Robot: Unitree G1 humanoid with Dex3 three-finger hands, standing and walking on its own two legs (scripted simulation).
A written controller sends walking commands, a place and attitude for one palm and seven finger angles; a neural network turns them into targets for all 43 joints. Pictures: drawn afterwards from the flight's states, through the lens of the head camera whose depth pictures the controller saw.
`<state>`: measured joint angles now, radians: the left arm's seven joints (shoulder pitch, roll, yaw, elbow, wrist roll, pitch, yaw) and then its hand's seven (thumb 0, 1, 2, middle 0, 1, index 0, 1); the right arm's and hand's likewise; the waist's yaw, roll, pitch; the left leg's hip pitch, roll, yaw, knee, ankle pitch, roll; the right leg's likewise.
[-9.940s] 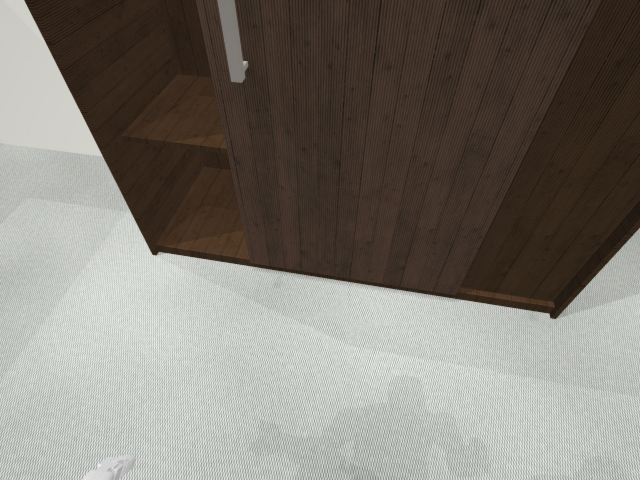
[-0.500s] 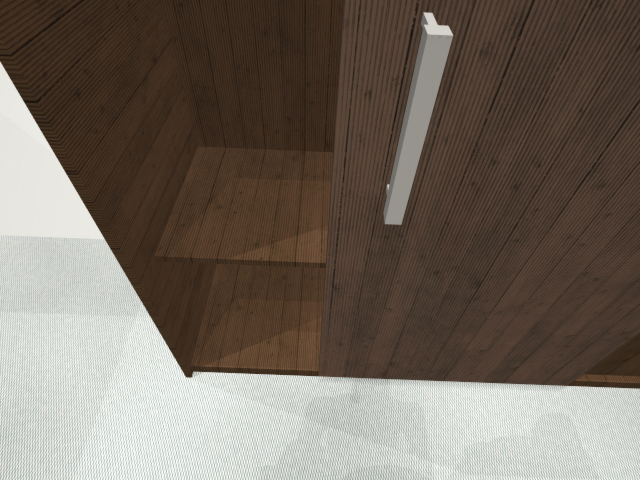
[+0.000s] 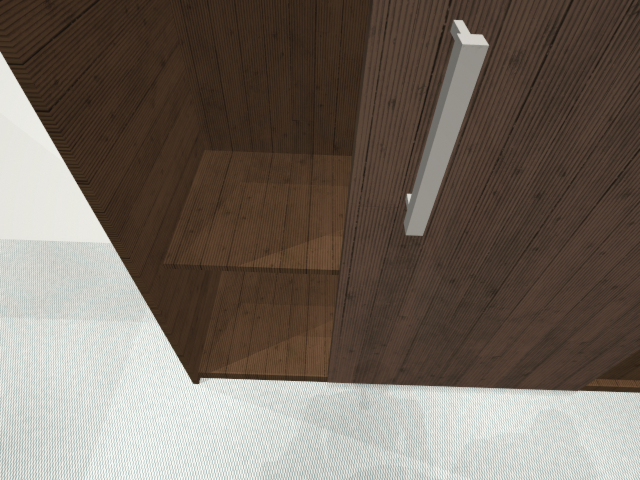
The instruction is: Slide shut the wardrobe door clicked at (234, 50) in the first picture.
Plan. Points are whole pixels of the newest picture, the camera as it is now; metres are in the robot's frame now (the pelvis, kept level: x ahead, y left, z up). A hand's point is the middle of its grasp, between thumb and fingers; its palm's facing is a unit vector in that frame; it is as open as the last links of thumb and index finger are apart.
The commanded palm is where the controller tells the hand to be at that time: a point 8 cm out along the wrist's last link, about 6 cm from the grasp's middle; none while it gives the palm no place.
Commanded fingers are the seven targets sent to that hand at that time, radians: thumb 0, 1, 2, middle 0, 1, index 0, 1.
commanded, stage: look again from close up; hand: right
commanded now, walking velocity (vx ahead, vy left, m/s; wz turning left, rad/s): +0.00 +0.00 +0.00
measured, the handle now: (433, 143) +0.48 -0.11 +0.19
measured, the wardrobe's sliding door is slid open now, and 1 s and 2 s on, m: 0.41 0.41 0.41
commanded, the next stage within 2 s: raise the hand with hooked fingers in 0.82 s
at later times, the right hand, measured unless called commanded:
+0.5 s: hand out of the picture -0.01 -0.15 -0.17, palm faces +0.05 +0.98 -0.18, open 7.3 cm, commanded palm none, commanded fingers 0.00 -0.90 -0.90 0.20 0.30 0.20 0.30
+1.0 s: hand out of the picture +0.02 -0.18 -0.15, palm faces +0.19 +0.96 -0.22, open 7.2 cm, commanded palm +0.09 -0.21 -0.05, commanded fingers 0.00 -0.78 -0.85 0.21 0.38 0.21 0.38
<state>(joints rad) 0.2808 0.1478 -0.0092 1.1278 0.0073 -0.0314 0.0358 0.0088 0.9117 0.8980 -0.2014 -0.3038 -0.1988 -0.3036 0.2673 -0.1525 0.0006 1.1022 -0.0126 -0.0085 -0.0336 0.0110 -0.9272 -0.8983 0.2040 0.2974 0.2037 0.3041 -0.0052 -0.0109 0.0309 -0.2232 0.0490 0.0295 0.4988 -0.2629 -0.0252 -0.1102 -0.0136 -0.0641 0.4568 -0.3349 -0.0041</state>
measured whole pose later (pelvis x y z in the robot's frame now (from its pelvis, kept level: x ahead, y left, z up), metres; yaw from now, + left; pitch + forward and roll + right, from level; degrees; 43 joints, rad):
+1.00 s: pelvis -0.02 +0.01 +0.00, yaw -1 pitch -1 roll +0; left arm 0.37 0.14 -0.02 1.02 -0.02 -0.12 0.07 0.03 0.93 0.90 -0.21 -0.30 -0.20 -0.30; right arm 0.48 -0.17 -0.01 0.59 0.08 0.12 -0.09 0.05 -0.96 -0.89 0.21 0.30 0.21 0.31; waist -0.02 0.01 0.04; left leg -0.24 0.04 0.05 0.50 -0.24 -0.01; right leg -0.15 -0.03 -0.04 0.50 -0.33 0.01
